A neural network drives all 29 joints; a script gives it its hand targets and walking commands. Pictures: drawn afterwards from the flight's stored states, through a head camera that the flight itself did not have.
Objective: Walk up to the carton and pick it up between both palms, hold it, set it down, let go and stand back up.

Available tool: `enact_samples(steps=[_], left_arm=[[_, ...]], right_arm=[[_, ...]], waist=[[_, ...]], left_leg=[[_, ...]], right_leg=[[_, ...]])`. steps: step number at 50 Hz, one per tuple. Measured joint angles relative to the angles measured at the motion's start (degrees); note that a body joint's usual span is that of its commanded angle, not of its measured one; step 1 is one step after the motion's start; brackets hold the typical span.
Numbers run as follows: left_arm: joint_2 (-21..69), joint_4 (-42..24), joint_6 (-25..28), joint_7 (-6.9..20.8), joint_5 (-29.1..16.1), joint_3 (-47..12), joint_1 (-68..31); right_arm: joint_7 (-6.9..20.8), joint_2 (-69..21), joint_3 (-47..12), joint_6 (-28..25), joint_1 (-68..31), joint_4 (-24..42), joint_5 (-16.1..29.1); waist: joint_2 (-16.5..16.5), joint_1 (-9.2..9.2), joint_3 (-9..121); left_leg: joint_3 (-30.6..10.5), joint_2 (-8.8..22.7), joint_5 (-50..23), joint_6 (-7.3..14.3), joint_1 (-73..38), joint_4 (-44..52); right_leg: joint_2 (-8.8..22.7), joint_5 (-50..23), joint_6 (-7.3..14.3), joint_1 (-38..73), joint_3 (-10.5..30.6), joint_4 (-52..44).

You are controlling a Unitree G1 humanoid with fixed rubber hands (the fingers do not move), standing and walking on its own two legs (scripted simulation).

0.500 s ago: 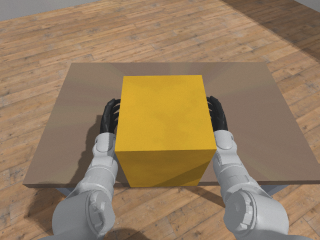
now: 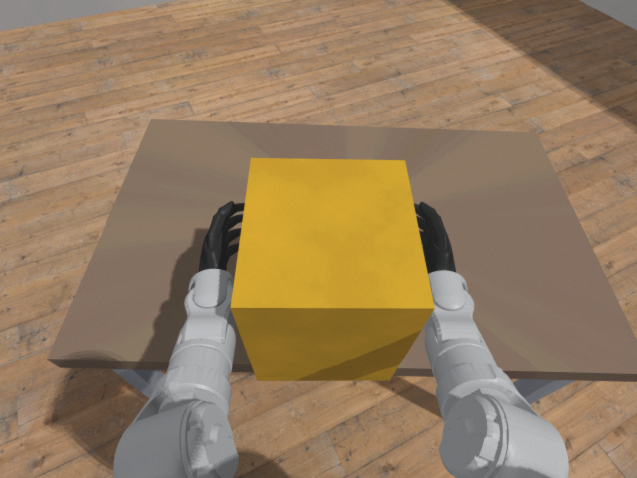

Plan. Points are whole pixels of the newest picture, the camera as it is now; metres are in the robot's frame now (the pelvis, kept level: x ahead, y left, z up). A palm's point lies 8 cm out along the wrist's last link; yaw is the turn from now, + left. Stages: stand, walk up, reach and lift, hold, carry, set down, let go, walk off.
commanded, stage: reach and lift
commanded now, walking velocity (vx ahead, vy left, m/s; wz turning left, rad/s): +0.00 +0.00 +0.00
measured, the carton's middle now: (326, 278) +0.38 +0.02 +0.00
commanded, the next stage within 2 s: none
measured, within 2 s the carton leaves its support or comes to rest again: leaves its support in 0.40 s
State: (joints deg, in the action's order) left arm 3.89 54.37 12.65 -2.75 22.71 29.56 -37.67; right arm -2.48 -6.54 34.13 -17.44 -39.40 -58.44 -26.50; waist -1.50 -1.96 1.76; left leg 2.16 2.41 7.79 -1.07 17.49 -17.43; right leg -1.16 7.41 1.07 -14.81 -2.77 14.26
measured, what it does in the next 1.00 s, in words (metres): stands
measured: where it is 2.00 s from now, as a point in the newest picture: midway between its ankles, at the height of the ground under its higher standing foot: outside the picture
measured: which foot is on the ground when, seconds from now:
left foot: down 0.00-1.00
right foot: down 0.00-1.00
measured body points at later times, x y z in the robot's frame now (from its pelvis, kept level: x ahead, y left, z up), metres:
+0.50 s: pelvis +0.00 +0.00 +0.00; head +0.04 +0.02 +0.45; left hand +0.39 +0.18 +0.04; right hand +0.40 -0.12 +0.05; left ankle +0.00 +0.13 -0.75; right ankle -0.01 -0.10 -0.75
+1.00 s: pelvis -0.01 +0.00 +0.00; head -0.01 +0.02 +0.45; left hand +0.38 +0.17 +0.09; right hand +0.39 -0.12 +0.09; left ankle +0.00 +0.13 -0.75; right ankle -0.01 -0.10 -0.75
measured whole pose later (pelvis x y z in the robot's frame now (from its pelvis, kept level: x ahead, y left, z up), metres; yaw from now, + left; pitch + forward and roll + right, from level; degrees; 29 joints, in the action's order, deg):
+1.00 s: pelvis -0.01 +0.00 +0.00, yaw +1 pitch +1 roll -1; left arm 3.9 46.1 4.6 -3.0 19.0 23.7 -37.2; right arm -6.8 -3.0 21.2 -16.6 -38.4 -58.2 -15.3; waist -2.7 -1.5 1.6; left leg 1.7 2.5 7.3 -1.2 10.1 -16.4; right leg -1.3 6.4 1.1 -6.7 -3.4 12.1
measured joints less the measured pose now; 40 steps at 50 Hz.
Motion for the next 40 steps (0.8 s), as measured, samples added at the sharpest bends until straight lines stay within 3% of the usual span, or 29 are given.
enact_samples(steps=[16,28,40], left_arm=[[0.5,-0.8,0.8,0.5,-0.7,0.4,0.7],[0.0,-1.3,4.4,-0.6,-1.0,-0.5,0.6],[-0.4,-3.9,-1.5,-0.1,-3.1,-3.9,2.0]], right_arm=[[-0.4,0.4,-1.5,-1.3,0.4,-0.4,1.0],[-2.2,1.5,-3.5,-6.6,-1.0,-3.0,1.9],[-3.7,1.7,-7.8,-3.3,1.3,-2.2,6.4]], waist=[[-0.5,-0.21,-0.3],[-0.4,-0.08,1.1],[-2.1,0.54,-0.3]], left_leg=[[0.1,-0.1,-0.3,0.1,-0.7,0.7],[-0.3,0.1,-0.6,-0.1,-0.6,0.6],[-0.7,0.1,-0.8,-0.3,-3.4,0.8]], right_leg=[[0.1,0.0,-0.1,0.5,0.0,-0.2],[-0.2,-0.8,0.1,1.1,-0.3,-1.3],[-0.2,-0.8,0.2,4.0,-0.8,-1.5]])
